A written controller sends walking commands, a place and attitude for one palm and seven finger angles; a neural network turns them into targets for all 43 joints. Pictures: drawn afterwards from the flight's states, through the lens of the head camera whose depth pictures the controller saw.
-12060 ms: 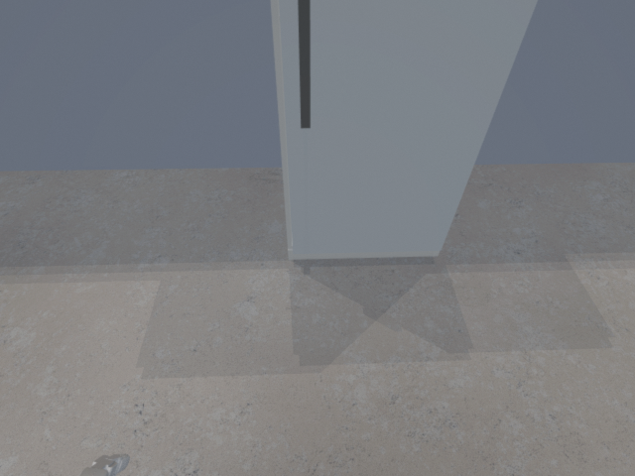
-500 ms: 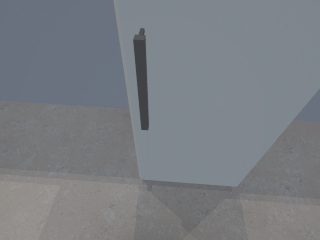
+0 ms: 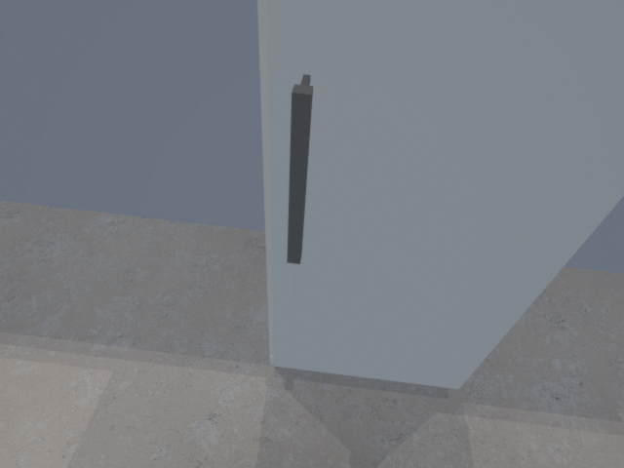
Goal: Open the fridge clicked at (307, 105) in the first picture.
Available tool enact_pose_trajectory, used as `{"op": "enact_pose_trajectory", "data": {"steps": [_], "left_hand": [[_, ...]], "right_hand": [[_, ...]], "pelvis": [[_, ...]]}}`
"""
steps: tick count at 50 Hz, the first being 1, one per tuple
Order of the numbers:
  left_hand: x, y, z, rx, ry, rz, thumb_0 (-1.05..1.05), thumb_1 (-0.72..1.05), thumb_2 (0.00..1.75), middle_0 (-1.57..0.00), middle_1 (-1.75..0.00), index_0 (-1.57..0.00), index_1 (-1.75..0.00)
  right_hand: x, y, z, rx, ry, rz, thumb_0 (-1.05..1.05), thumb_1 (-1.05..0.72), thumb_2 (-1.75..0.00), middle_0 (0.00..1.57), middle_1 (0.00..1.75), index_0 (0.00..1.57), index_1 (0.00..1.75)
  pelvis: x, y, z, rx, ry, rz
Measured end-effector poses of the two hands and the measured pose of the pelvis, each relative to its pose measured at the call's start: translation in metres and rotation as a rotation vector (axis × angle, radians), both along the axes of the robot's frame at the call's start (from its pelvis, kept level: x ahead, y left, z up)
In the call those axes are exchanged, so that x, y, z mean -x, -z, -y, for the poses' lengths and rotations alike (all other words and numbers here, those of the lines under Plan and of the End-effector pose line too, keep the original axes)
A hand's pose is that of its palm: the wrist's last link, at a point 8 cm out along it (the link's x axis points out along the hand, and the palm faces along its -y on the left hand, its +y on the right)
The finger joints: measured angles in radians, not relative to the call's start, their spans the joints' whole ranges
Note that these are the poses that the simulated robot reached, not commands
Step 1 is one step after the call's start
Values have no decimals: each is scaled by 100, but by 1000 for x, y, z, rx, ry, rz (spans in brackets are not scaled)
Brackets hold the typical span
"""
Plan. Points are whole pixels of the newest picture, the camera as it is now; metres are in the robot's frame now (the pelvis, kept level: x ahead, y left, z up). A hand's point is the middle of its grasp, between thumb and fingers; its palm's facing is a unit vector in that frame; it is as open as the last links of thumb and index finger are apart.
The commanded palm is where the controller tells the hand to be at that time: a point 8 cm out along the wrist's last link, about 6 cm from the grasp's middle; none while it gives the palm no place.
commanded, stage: look again from close up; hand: left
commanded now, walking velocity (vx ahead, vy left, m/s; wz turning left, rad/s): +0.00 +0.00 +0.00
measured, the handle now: (299, 182) +0.53 +0.06 +0.09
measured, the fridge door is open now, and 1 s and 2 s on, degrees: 0 0 0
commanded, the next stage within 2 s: none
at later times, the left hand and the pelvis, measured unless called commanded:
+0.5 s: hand out of the picture -0.05 +0.16 -0.18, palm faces +0.04 -0.99 -0.14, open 7.4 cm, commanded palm none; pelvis -0.01 +0.00 +0.00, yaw +0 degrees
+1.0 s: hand out of the picture -0.07 +0.14 -0.18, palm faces +0.05 -0.99 -0.13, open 7.4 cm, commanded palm none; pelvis -0.02 -0.01 +0.00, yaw +0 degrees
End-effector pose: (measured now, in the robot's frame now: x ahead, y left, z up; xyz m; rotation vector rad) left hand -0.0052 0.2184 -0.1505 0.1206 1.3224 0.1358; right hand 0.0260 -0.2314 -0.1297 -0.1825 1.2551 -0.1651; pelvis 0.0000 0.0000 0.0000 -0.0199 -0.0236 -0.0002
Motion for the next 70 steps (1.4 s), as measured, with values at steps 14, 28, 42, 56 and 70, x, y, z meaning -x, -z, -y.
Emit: {"op": "enact_pose_trajectory", "data": {"steps": [14, 28, 42, 56, 70], "left_hand": [[36, 2, 4, 23, -12, -92, 0, 91, 90, -20, -30, -20, -30], [55, 1, 9, 29, -28, -124, 0, 91, 90, -20, -29, -19, -30], [67, -1, 18, 30, -43, -135, 0, 91, 90, -20, -29, -19, -30], [63, 0, 31, 46, -45, -124, 0, 91, 90, -20, -29, -19, -30], [54, 0, 33, 46, -47, -121, 0, 91, 90, -20, -29, -19, -30]], "right_hand": [[26, 1, -7, -9, 19, -76, 0, -92, -90, 20, 30, 20, 30], [44, 5, -15, -31, 39, -112, 1, -92, -90, 20, 30, 20, 30], [54, 9, -15, -48, 48, -127, 1, -92, -90, 20, 30, 20, 30], [61, 10, -14, -58, 56, -141, 0, -92, -90, 20, 30, 20, 30], [61, 10, -14, -64, 59, -161, 0, -91, -90, 20, 30, 20, 30]], "pelvis": [[6, -2, -2, 4, -1, 1], [12, -2, -4, 2, 0, 0], [17, -2, 2, -1, 2, -5], [17, -2, 8, 1, 0, -9], [12, -2, 12, 1, -2, -19]]}}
